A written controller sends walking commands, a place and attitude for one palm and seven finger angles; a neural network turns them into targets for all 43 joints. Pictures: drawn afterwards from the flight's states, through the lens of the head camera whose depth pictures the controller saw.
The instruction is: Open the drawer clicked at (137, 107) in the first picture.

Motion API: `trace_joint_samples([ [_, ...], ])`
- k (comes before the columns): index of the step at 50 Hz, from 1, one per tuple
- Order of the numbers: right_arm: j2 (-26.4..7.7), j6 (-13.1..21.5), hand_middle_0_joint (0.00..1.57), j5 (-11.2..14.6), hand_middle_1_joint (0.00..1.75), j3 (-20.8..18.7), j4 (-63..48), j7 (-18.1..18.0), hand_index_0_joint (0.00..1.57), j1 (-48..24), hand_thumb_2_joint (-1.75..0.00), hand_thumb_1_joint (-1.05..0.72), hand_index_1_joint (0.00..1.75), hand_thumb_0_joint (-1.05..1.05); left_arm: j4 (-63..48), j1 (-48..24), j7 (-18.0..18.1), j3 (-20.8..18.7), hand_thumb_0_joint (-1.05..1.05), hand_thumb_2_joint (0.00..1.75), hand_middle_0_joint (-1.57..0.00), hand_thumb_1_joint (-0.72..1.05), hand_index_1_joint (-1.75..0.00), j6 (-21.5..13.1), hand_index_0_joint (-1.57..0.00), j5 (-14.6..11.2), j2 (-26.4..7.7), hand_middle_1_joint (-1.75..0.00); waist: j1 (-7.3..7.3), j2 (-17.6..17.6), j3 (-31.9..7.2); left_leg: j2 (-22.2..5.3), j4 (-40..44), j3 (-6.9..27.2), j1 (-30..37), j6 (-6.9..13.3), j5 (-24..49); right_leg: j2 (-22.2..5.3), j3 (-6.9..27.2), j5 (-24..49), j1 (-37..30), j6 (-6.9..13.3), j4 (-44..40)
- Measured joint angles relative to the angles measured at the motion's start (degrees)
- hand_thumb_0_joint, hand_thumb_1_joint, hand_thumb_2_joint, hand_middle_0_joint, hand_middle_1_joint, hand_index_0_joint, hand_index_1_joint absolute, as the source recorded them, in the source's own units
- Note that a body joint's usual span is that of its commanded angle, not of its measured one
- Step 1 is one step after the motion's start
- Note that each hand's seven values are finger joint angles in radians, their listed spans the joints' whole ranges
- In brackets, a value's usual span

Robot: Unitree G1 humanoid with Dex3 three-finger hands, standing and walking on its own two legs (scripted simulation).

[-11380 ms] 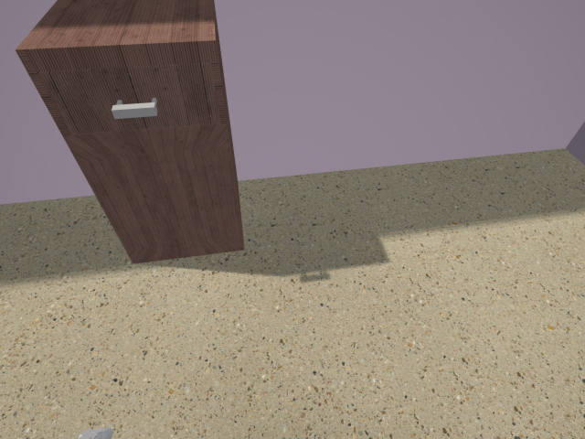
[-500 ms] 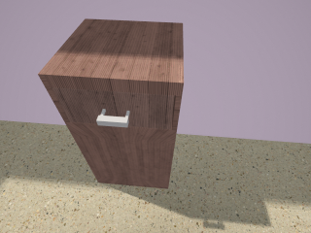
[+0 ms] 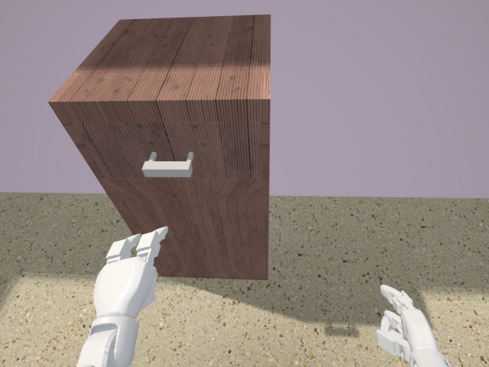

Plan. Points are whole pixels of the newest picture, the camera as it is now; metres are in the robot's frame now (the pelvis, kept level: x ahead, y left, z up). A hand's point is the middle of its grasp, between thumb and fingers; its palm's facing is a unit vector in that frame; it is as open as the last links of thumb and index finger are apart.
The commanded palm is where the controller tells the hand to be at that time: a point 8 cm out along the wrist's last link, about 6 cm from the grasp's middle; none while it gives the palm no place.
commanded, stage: raise the hand with hooked fingers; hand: left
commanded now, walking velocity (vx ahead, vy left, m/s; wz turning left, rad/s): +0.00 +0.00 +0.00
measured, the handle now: (169, 162) +0.55 +0.23 -0.01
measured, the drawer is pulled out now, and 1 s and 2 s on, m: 0.00 0.00 0.00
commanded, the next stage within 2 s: move the hooked fingers above the handle in 1.56 s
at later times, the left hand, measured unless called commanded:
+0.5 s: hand (118, 284) +0.24 +0.23 +0.02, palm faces +0.01 -0.12 -0.99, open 11.1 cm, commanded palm +0.21 +0.24 +0.08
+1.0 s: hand (85, 228) +0.30 +0.28 +0.09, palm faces +0.07 -0.08 -0.99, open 13.6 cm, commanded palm +0.27 +0.28 +0.15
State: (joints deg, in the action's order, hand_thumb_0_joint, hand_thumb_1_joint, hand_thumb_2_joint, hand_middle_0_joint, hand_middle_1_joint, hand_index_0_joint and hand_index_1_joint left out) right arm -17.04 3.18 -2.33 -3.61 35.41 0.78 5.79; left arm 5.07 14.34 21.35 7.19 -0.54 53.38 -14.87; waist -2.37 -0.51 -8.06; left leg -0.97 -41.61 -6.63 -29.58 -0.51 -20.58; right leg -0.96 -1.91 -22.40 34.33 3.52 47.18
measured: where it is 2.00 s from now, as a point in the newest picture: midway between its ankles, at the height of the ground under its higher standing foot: outside the picture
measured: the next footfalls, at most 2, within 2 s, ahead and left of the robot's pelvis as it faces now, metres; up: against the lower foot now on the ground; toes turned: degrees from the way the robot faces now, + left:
none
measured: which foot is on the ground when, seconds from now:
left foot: down 0.00-1.00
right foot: down 0.00-1.00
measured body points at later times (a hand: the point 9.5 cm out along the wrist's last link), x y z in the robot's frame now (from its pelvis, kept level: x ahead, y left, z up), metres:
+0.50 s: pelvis -0.02 +0.01 +0.01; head +0.01 -0.02 +0.46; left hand +0.23 +0.23 +0.08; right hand +0.16 -0.20 -0.11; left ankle -0.01 +0.13 -0.71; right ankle +0.01 -0.08 -0.71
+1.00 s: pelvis +0.01 +0.05 +0.03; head +0.02 +0.02 +0.48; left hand +0.29 +0.28 +0.14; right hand +0.22 -0.16 -0.07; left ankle -0.01 +0.13 -0.71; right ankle +0.01 -0.08 -0.71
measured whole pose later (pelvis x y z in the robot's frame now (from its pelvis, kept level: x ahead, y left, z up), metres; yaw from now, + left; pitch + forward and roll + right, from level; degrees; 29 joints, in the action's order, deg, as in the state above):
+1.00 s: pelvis +0.01 +0.05 +0.03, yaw +0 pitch +2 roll +0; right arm -12.5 -7.4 -0.7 0.4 34.3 -1.0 5.0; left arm 3.2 -1.3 9.3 6.1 4.8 56.7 -23.6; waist -4.9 -3.7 -1.4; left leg 2.1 -30.5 -3.3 -15.6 2.9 -17.2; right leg -1.7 -2.1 -16.0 17.6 -0.1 31.3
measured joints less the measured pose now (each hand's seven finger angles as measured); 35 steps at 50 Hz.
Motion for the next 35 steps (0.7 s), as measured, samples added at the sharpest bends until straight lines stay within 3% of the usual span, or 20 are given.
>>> trace_joint_samples([
  [4, 0.9, -5.5, 0.2, 0.2, 0.29, 0.4, -5.2, 1.3, 0.2, -3.1, -0.9, -0.91, 0.3, 0.01, -1.5, 2.2, 2.8, 1.8, 0.01, 0.77, -0.22, 0.62, -0.48, -1.6, -0.22, 8.9, 0.1, -0.49, -1.71, 1.8, 1.0, -0.4, -3.1, 0.0, -2.2, -0.3, -1.3, 0.5, 0.5, -0.5, 2.4, 0.6, 3.0],
  [7, 2.0, -8.2, 0.2, 0.2, 0.29, 1.1, -6.6, 0.6, 0.2, -4.1, -0.9, -0.91, 0.3, 0.01, -0.2, 3.2, 4.6, 3.0, 0.0, 0.74, -0.23, 0.54, -0.53, 0.4, -0.24, 11.0, -0.6, -0.54, -2.93, 1.4, 2.2, -0.3, -3.7, 1.0, -2.1, -0.2, -1.2, 0.4, -0.4, -0.3, 1.7, 0.8, 3.1],
  [12, 5.0, -9.0, 0.2, -0.3, 0.29, 3.0, -4.4, -1.9, 0.2, -4.4, -0.9, -0.9, 0.3, 0.01, 3.9, -0.7, 3.9, 1.4, 0.0, 0.69, -0.25, 0.41, -0.61, 2.2, -0.26, 8.9, -3.1, -0.61, -3.83, -0.1, 3.8, 0.5, -3.8, 4.7, -1.5, 0.6, -0.8, 0.9, -2.4, 0.9, -0.6, 1.0, 1.0],
  [18, 7.2, -8.4, 0.2, -0.6, 0.29, 4.9, -1.4, -2.5, 0.2, -1.6, -0.9, -0.9, 0.3, 0.01, 4.8, -6.9, 0.0, -1.2, 0.0, 0.63, -0.27, 0.26, -0.7, 1.5, -0.27, 5.6, -5.1, -0.7, -2.29, -1.9, 4.6, 0.5, -2.4, 6.0, 0.0, 0.2, 0.4, 1.1, -3.3, 2.2, -3.1, 0.7, -1.8],
  [25, 5.4, -9.1, 0.21, 0.0, 0.3, 4.3, -0.2, -2.3, 0.21, 2.9, -0.9, -0.9, 0.3, 0.01, 1.6, -6.5, -3.6, -1.7, 0.0, 0.56, -0.27, 0.11, -0.8, 0.8, -0.28, 4.9, -4.6, -0.81, -0.86, -2.4, 5.2, 0.9, 2.3, 3.8, 3.6, 0.8, 1.8, 0.9, -1.0, 4.1, -5.7, -0.6, -5.7],
  [35, 2.1, -9.6, 0.2, 0.5, 0.29, 1.2, 0.9, -2.5, 0.2, 3.8, -0.9, -0.9, 0.3, 0.01, -0.2, -7.1, -2.4, -2.3, 0.0, 0.46, -0.29, -0.12, -0.95, 2.2, -0.3, 4.8, -5.9, -0.96, -0.55, -2.3, 5.9, 1.9, 4.6, 2.8, 6.8, 2.4, 1.8, 0.1, 0.1, 4.6, -9.0, -2.3, -8.6],
])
